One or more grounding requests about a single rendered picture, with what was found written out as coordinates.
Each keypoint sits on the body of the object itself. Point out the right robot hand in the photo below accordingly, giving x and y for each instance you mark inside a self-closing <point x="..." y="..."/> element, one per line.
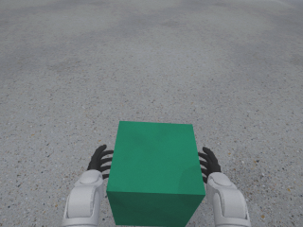
<point x="211" y="163"/>

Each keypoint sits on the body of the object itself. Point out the left robot hand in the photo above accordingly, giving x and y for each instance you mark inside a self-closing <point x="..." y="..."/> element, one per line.
<point x="96" y="161"/>

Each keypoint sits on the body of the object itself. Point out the left robot forearm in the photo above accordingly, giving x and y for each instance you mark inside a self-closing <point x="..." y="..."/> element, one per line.
<point x="82" y="205"/>

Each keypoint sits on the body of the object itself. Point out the right robot forearm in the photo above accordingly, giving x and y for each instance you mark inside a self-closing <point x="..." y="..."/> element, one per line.
<point x="229" y="205"/>

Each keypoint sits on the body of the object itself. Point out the carton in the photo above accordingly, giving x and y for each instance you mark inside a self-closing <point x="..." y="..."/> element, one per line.
<point x="155" y="177"/>

